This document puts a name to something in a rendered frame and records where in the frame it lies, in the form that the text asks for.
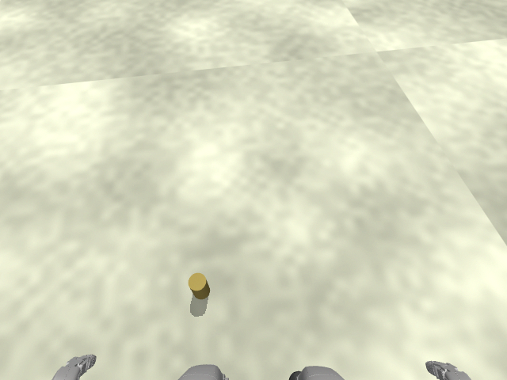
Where can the left robot hand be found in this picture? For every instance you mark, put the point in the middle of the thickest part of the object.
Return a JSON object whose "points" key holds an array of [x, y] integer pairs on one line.
{"points": [[75, 368]]}

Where can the right robot hand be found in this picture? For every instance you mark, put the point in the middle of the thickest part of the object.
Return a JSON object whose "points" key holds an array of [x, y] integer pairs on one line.
{"points": [[445, 371]]}

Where can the can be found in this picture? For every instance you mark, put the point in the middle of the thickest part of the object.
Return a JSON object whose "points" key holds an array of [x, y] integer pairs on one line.
{"points": [[199, 286]]}

